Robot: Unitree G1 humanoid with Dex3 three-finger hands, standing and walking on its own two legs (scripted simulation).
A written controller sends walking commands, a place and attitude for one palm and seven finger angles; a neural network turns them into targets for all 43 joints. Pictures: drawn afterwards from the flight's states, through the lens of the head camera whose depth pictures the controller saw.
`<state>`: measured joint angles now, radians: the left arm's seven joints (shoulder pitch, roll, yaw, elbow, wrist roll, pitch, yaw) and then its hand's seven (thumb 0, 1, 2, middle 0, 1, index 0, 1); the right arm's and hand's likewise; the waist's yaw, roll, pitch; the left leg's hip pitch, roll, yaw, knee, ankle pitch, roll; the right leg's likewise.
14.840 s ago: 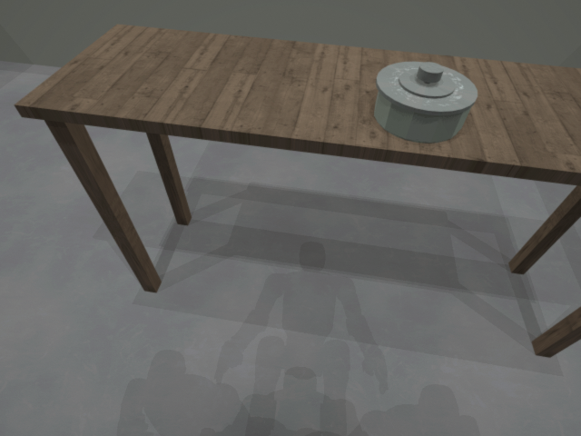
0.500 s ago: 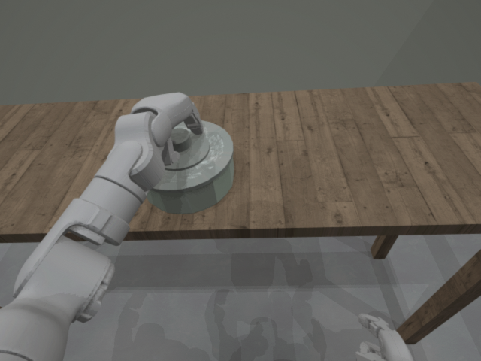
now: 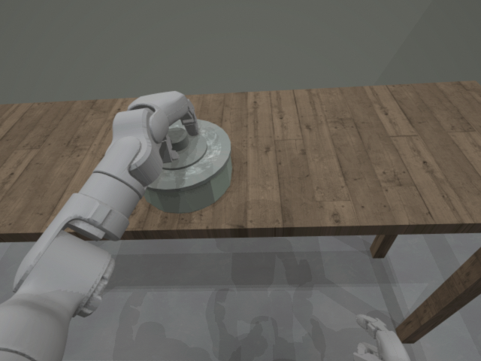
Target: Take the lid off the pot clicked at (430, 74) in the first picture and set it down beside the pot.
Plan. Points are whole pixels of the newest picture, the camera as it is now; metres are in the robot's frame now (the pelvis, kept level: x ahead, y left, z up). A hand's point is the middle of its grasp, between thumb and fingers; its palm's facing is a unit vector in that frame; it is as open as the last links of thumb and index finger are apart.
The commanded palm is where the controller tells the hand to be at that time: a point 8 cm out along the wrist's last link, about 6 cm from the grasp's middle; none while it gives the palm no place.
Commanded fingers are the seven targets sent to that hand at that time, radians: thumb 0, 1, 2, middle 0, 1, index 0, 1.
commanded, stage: close the fingers and squeeze the knob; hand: left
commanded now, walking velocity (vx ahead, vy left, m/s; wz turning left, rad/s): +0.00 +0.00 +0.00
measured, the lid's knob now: (175, 139) +0.45 +0.14 +0.15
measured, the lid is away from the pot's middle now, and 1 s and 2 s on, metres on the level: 0.00 0.00 0.01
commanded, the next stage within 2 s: lift the lid straight up in 1.18 s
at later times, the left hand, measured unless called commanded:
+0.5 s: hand (169, 143) +0.42 +0.14 +0.17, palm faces -0.29 -0.11 -0.95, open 7.5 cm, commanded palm +0.39 +0.14 +0.23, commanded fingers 0.00 0.43 0.77 -0.81 -0.98 -0.81 -0.98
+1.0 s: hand (169, 145) +0.41 +0.14 +0.17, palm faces -0.29 -0.11 -0.95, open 7.4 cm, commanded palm +0.39 +0.14 +0.23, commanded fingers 0.00 0.57 0.94 -0.80 -0.96 -0.83 -0.95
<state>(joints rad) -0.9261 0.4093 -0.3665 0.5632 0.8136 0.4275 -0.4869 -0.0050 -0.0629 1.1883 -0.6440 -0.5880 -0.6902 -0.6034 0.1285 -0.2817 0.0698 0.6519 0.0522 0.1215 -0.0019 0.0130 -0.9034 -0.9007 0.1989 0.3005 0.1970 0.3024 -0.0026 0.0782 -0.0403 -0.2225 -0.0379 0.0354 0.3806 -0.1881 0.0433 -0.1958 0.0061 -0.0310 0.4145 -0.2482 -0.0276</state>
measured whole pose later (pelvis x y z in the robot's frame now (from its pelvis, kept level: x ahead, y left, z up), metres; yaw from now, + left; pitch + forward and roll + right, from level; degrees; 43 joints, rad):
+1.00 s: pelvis +0.00 +0.00 +0.00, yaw +0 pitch +1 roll +1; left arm -0.88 0.41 -0.37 0.48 0.80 0.44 -0.50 0.00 0.27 0.81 -0.65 -0.88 -0.68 -0.87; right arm 0.12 -0.28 0.07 0.65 0.05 0.12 0.00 0.01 -0.90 -0.90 0.20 0.30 0.20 0.30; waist 0.01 0.08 -0.04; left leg -0.21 -0.04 0.03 0.38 -0.19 0.04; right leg -0.18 0.01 -0.03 0.42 -0.25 -0.03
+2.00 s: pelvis -0.01 +0.00 +0.00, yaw +0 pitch +0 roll +0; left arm -0.98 0.46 -0.37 0.51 0.79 0.44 -0.55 0.00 0.30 0.80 -0.63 -0.86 -0.66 -0.85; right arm 0.11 -0.29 0.08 0.66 0.05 0.08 -0.01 0.01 -0.90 -0.90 0.20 0.30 0.20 0.30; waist 0.02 0.09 -0.03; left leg -0.20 -0.04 0.03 0.37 -0.17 0.05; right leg -0.17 0.00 -0.03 0.40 -0.24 -0.03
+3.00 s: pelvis -0.01 +0.01 +0.00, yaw +0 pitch +1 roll +0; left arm -1.22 0.47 -0.36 0.60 0.82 0.49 -0.61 0.01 0.30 0.80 -0.64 -0.86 -0.67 -0.86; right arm 0.12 -0.29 0.08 0.65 0.05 0.07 -0.01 0.01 -0.90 -0.90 0.20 0.30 0.20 0.30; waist 0.02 0.09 -0.05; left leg -0.19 -0.05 0.04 0.33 -0.15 0.06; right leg -0.17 0.00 -0.02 0.37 -0.22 -0.02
